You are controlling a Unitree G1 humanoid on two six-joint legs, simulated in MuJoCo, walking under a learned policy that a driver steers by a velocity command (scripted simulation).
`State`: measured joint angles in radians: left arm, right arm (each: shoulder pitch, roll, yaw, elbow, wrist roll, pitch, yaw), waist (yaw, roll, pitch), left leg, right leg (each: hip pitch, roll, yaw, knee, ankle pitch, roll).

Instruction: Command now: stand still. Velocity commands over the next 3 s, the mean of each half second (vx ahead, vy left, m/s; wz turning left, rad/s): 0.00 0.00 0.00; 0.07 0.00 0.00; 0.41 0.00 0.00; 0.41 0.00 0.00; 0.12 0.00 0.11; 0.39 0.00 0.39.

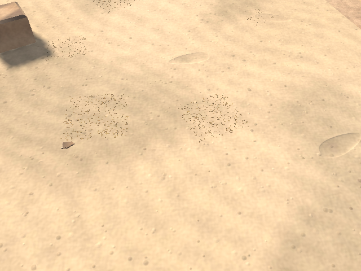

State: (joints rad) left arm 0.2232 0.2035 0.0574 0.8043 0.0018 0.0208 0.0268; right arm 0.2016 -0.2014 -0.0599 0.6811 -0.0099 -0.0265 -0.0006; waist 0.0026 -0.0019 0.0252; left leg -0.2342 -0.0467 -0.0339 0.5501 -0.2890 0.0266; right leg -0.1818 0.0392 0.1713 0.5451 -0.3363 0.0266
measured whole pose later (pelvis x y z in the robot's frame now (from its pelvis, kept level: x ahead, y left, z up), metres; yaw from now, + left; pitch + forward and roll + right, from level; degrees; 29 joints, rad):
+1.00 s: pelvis +0.02 +0.00 +0.01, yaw -1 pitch +0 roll +0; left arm 0.31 0.20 0.05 1.04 -0.02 -0.04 0.04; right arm 0.31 -0.23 -0.06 0.96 0.02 -0.04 -0.03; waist -0.02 0.02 -0.01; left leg -0.18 -0.05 -0.02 0.44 -0.27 0.07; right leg -0.31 0.00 0.03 0.79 -0.47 -0.02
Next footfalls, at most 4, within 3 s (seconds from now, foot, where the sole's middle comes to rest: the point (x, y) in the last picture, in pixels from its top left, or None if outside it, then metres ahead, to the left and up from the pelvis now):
1.12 right None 0.08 -0.14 -0.77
1.60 left None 0.45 0.08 -0.77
2.08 right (222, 230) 0.68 -0.13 -0.77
2.38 left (163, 250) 0.60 0.10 -0.77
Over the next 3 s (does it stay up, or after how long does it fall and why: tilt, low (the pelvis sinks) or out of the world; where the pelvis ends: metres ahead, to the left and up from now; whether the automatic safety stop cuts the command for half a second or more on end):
stays up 0.75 -0.02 0.01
